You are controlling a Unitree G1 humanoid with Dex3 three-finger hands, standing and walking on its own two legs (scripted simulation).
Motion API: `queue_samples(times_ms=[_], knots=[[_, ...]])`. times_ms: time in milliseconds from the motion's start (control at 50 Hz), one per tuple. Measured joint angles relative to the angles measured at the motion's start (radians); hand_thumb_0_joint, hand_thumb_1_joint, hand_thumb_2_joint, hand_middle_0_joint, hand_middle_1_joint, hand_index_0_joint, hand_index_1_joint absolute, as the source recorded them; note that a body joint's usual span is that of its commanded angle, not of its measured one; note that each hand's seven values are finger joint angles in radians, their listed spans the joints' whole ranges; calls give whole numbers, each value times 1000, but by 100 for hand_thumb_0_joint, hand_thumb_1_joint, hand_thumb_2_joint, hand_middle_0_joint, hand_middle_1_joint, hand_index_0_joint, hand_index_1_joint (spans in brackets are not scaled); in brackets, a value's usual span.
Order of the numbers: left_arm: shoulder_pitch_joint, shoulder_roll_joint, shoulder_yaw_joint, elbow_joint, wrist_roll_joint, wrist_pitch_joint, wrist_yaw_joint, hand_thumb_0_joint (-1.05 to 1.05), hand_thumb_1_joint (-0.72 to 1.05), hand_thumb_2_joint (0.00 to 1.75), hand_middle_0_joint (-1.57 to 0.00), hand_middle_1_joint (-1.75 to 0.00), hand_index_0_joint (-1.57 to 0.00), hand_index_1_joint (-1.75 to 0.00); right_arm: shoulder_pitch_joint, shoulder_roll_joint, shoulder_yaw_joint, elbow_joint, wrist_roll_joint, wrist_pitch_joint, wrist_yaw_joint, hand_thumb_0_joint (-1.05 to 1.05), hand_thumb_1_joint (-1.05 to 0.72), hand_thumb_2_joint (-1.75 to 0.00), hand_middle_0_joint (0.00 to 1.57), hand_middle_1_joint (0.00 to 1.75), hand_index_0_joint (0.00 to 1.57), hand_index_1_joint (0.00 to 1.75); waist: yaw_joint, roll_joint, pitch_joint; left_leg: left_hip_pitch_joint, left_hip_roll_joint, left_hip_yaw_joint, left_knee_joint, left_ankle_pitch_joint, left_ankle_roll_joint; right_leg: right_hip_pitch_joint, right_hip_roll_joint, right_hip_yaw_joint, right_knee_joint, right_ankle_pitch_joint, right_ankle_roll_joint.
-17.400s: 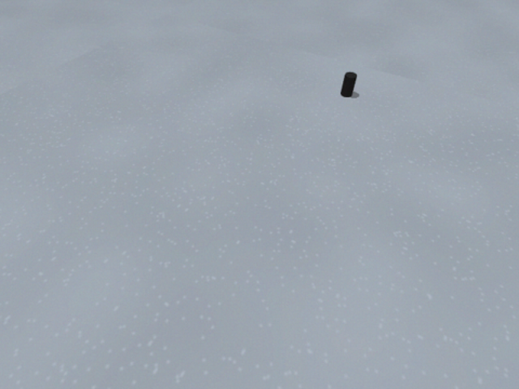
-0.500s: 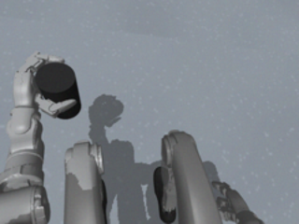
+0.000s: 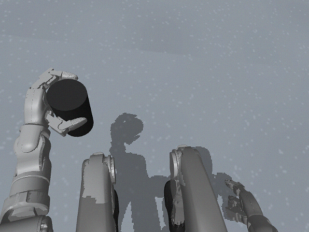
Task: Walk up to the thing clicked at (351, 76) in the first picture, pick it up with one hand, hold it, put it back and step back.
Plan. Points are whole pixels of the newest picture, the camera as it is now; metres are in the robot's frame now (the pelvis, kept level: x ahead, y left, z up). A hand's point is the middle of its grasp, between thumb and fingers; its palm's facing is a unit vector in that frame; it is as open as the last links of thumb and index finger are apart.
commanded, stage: lift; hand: left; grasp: from the side
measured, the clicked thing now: (73, 110) +0.42 +0.18 -0.05
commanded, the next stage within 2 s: hold in 1.62 s
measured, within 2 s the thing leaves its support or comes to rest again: neither
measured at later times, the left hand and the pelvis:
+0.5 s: hand (24, 79) +0.39 +0.18 +0.16, palm faces -0.01 -1.00 -0.03, open 11.5 cm; pelvis +0.03 +0.00 +0.15, yaw +1 degrees
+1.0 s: hand out of the picture +0.39 +0.19 +0.27, palm faces -0.03 -1.00 -0.03, open 11.5 cm; pelvis +0.05 +0.01 +0.24, yaw +2 degrees
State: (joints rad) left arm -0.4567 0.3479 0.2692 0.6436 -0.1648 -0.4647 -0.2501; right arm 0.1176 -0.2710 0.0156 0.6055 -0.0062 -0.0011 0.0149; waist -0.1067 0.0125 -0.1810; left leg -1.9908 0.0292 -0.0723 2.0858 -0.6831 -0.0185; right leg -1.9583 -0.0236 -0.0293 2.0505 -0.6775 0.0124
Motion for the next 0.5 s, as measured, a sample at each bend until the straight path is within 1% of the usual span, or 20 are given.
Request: queue_samples(times_ms=[60, 180, 260, 360, 420, 500], knots=[[21, -3, -17, -52, -4, 23, 10, 4, -60, 114, -68, -105, -62, -103, -1, 4, -3, -5, 7, -4, -7, 1, -93, -90, 20, 30, 21, 30, 10, 0, -6, 44, 0, 4, -43, 1, 1, 44, -1, 0, -43, 1, 1], [64, -22, -34, -132, -14, 80, 41, 4, -59, 114, -67, -106, -61, -103, -1, 9, -9, -14, 24, -6, -19, 1, -92, -90, 20, 30, 21, 30, 29, 9, -14, 149, 3, 10, -139, 6, 5, 150, -1, 0, -141, 7, 3], [121, -30, -61, -201, -13, 116, 51, 4, -59, 114, -67, -106, -61, -104, 2, 14, -13, -20, 35, -7, -27, 1, -92, -90, 20, 30, 21, 30, 39, 15, -14, 235, 6, 15, -212, 11, 7, 235, 0, 0, -215, 15, 5], [200, -55, -88, -273, -28, 156, 58, 4, -59, 114, -67, -106, -61, -104, 11, 21, -14, -23, 49, -15, -39, 1, -91, -90, 20, 30, 21, 30, 52, 18, -12, 356, 9, 20, -315, 24, 7, 355, 1, -2, -319, 29, 5], [245, -69, -98, -310, -35, 172, 69, 4, -59, 114, -67, -106, -61, -104, 17, 27, -11, -22, 53, -21, -47, 1, -91, -90, 20, 30, 21, 30, 57, 18, -9, 434, 11, 20, -380, 34, 6, 435, 2, -5, -385, 40, 4], [286, -75, -112, -336, -36, 172, 85, 4, -59, 114, -66, -106, -61, -104, 30, 35, -8, -16, 53, -34, -55, 1, -91, -90, 20, 30, 21, 30, 63, 12, -7, 541, 11, 22, -469, 51, 4, 542, 2, -9, -473, 56, 2]])
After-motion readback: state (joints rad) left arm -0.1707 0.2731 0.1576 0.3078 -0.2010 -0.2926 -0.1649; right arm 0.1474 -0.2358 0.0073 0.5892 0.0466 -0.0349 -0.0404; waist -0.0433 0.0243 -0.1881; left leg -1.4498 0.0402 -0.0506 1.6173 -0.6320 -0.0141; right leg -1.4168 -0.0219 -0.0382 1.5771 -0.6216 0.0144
